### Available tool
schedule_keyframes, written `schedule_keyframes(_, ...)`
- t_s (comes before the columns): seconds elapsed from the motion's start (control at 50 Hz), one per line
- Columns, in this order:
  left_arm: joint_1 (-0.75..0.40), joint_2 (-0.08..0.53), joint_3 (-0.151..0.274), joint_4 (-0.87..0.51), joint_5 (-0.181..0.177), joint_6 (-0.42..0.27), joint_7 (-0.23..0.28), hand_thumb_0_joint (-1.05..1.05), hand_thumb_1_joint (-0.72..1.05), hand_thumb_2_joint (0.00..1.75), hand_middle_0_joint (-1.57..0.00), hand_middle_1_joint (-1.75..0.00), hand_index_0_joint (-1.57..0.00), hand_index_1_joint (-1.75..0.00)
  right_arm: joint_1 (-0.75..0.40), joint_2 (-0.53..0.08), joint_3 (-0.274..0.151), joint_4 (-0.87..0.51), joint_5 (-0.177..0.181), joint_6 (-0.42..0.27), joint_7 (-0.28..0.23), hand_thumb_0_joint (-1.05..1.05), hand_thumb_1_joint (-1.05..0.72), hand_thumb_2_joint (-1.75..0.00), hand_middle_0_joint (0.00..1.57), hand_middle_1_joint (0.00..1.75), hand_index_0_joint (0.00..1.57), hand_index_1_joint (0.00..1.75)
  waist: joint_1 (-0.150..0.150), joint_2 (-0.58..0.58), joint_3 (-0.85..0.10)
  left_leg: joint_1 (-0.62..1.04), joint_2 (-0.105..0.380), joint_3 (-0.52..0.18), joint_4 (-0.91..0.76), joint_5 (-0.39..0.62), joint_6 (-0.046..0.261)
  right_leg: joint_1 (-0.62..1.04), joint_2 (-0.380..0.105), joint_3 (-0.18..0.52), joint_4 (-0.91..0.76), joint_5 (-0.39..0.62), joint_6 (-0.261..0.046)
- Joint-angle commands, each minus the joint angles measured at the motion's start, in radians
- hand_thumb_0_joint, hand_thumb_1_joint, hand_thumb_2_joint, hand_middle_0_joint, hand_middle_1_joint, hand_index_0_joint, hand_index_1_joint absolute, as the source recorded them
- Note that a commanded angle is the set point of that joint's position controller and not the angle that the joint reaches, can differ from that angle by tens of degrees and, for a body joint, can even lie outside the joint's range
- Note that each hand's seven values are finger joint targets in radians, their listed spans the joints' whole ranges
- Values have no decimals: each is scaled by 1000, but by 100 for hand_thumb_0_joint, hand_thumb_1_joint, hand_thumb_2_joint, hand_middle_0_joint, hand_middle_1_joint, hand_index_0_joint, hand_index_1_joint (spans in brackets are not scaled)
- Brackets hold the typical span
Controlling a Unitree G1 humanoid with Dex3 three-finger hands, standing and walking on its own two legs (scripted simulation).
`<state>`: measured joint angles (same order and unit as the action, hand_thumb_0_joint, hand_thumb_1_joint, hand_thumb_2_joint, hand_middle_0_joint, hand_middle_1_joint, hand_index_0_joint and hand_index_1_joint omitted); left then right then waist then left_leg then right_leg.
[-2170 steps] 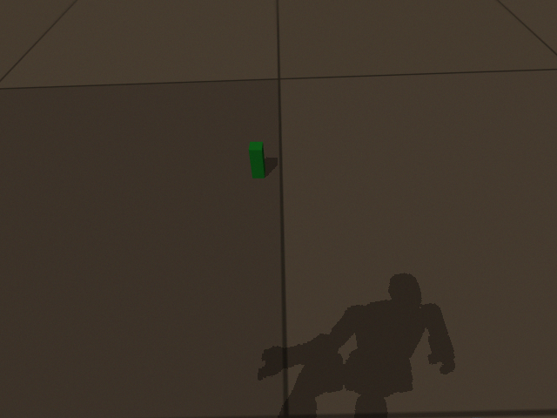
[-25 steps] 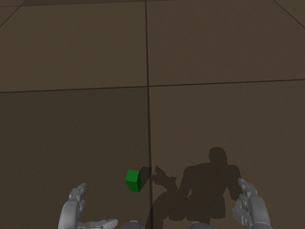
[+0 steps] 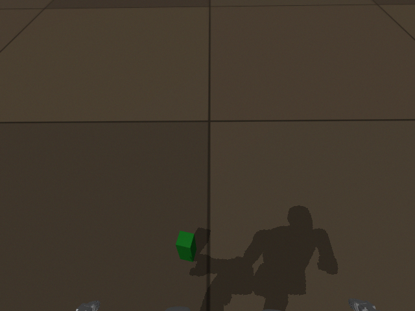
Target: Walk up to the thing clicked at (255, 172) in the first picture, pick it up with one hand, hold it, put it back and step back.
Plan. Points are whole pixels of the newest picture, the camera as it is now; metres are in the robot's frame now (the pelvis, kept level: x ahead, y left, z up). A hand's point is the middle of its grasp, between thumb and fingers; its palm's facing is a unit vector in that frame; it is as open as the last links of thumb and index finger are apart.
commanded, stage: stand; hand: left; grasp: from the side
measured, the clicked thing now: (186, 247) +0.45 +0.14 -0.66
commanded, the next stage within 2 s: step back in 1.76 s
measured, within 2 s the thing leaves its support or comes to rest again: neither
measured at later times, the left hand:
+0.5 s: hand out of the picture +0.03 +0.25 -0.13, palm faces +0.00 -0.94 -0.35, open 7.4 cm
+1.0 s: hand out of the picture +0.05 +0.23 -0.13, palm faces -0.01 -0.94 -0.34, open 7.4 cm
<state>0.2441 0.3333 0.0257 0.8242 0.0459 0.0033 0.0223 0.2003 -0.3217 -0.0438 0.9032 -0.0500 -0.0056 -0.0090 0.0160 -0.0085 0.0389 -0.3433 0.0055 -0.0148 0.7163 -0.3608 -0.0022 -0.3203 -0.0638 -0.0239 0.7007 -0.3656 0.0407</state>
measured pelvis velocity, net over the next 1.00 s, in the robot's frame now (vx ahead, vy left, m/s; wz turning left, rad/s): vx -0.01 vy -0.01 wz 0.00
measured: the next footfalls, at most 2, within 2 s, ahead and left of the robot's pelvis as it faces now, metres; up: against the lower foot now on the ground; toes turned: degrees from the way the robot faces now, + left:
none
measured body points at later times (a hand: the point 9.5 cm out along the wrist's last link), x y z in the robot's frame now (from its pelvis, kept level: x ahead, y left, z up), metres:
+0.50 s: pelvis -0.02 +0.00 +0.03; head -0.02 -0.01 +0.48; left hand +0.03 +0.30 -0.11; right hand +0.06 -0.29 -0.11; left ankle +0.01 +0.12 -0.72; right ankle +0.00 -0.15 -0.72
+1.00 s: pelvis -0.01 -0.01 +0.03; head -0.01 -0.02 +0.48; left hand +0.05 +0.28 -0.11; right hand +0.05 -0.31 -0.11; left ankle +0.01 +0.12 -0.72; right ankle +0.00 -0.15 -0.72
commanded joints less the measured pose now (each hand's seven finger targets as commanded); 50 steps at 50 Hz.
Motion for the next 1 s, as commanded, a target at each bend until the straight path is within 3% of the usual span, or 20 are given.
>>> schedule_keyframes(0.0,-50,163,44,-19,-12,-41,17,0,90,90,-20,-30,-20,-30,-48,-160,-39,-34,11,-34,-11,0,-90,-90,20,30,20,30,-3,26,-98,71,68,-97,-196,256,48,99,-48,57,-166,247,-80)
schedule_keyframes(0.04,-54,165,39,18,-16,-40,19,0,90,90,-20,-30,-20,-30,-46,-165,-34,-6,14,-30,-13,0,-90,-90,20,30,20,30,-6,18,-90,103,73,-93,-217,280,45,113,-55,60,-194,269,-76)
schedule_keyframes(0.16,-74,171,26,118,-18,-28,13,0,90,90,-20,-30,-20,-30,-70,-183,-24,66,20,-20,-13,0,-90,-90,20,30,20,30,-5,31,-15,93,88,-117,-352,145,31,155,-50,54,-287,148,-62)
schedule_keyframes(0.3,-92,177,18,192,-18,-33,9,0,90,90,-20,-30,-20,-30,-81,-181,-21,124,24,-20,-10,0,-90,-90,20,30,20,30,-3,24,-11,133,89,-108,-395,174,23,190,-63,56,-351,158,-52)
schedule_keyframes(0.38,-93,182,18,223,-16,-29,4,0,90,90,-20,-30,-20,-30,-91,-193,-22,139,26,-14,-7,0,-90,-90,20,30,20,30,-3,39,25,99,91,-122,-447,34,20,177,-48,45,-365,87,-46)
schedule_keyframes(0.46,-94,183,16,241,-17,-33,3,0,90,90,-20,-30,-20,-30,-97,-184,-20,153,28,-13,-5,0,-90,-90,20,30,20,30,0,7,17,137,86,-107,-429,104,17,166,-61,62,-398,82,-47)
schedule_keyframes(0.52,-111,189,15,247,-17,-34,3,0,90,90,-20,-30,-20,-30,-97,-185,-19,161,28,-11,-2,0,-90,-90,20,30,20,30,-8,15,15,145,85,-101,-426,92,16,148,-60,62,-409,55,-43)
schedule_keyframes(0.58,-121,197,16,250,-21,-37,4,0,90,90,-20,-30,-20,-30,-89,-180,-15,166,30,-14,-1,0,-90,-90,20,30,20,30,-9,-6,-11,171,87,-93,-413,170,17,169,-74,78,-417,109,-50)
schedule_keyframes(0.98,-148,199,20,280,-28,-35,-2,0,90,90,-20,-30,-20,-30,-108,-202,-4,190,33,-15,-4,0,-90,-90,20,30,20,30,-8,2,-22,194,107,-78,-436,243,15,208,-70,71,-419,207,-48)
